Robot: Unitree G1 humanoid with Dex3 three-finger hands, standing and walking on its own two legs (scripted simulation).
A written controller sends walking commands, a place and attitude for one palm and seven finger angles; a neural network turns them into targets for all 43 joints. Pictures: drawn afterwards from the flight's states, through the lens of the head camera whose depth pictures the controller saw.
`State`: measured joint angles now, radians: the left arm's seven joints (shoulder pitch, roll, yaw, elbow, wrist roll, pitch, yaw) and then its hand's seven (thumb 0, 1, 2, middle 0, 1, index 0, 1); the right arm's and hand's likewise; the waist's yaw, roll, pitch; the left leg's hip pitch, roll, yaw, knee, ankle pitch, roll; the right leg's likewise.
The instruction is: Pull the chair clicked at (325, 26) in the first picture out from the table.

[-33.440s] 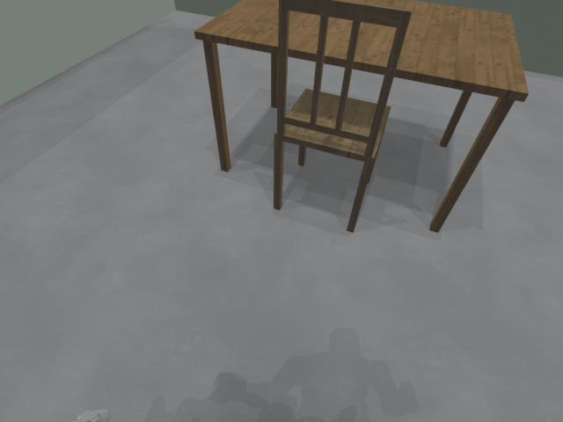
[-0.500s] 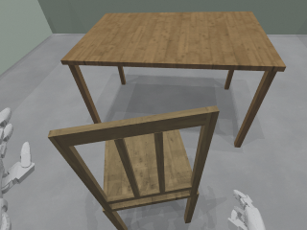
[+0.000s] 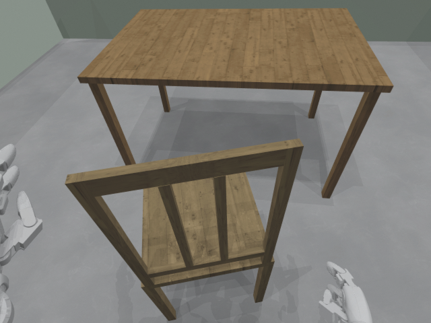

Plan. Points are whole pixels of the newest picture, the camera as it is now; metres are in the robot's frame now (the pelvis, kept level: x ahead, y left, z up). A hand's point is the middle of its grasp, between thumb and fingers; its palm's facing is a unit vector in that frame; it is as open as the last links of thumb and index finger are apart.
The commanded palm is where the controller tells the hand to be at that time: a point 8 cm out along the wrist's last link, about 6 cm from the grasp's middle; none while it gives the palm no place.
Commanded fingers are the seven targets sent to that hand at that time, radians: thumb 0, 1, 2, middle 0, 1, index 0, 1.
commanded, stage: step back with the hand held close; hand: left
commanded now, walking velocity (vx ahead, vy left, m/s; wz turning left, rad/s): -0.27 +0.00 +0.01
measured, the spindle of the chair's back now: (179, 231) +0.31 +0.13 -0.06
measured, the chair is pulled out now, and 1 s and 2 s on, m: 0.49 0.49 0.49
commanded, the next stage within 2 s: none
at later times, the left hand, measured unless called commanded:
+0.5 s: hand (13, 267) +0.14 +0.27 +0.16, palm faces +0.45 -0.76 -0.47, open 7.4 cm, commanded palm +0.08 +0.31 +0.18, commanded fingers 0.00 0.90 0.90 -0.20 -0.30 -0.20 -0.30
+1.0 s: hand (4, 280) +0.13 +0.27 +0.16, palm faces +0.45 -0.74 -0.50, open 7.4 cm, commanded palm +0.06 +0.31 +0.18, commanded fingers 0.00 0.90 0.90 -0.20 -0.30 -0.20 -0.30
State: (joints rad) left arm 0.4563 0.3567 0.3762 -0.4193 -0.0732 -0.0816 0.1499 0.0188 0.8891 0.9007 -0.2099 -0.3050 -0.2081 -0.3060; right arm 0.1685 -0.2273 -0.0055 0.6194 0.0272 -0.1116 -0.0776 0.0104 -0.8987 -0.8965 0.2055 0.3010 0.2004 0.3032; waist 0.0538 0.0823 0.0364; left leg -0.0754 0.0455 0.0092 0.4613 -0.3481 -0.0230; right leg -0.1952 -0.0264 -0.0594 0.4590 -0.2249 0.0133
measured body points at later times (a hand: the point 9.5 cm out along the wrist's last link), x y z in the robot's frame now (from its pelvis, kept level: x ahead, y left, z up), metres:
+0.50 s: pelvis -0.06 +0.01 -0.01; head -0.04 +0.01 +0.44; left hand +0.11 +0.31 +0.18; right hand +0.11 -0.23 -0.09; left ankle -0.06 +0.13 -0.74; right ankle +0.02 -0.13 -0.74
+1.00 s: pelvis -0.08 +0.01 -0.01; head -0.04 +0.02 +0.43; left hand +0.10 +0.31 +0.18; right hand +0.08 -0.23 -0.10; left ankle -0.06 +0.13 -0.74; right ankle +0.02 -0.13 -0.74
